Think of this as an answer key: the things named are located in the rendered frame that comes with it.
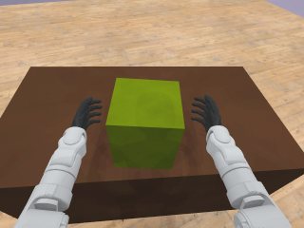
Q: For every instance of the right robot forearm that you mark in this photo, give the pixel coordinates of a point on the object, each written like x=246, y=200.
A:
x=243, y=189

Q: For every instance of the carton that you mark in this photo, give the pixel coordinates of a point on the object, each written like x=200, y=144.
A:
x=145, y=123

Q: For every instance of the right robot upper arm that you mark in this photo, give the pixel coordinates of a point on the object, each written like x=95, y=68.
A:
x=265, y=216

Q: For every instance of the left robot upper arm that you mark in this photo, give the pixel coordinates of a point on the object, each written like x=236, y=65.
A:
x=36, y=218

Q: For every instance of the left robot forearm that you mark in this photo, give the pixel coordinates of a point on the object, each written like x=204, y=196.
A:
x=53, y=193

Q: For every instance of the pedestal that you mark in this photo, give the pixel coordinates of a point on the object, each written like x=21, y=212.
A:
x=45, y=103

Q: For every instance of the left robot hand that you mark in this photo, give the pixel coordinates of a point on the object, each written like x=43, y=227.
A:
x=82, y=116

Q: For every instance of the right robot hand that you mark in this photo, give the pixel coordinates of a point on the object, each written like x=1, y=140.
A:
x=210, y=115

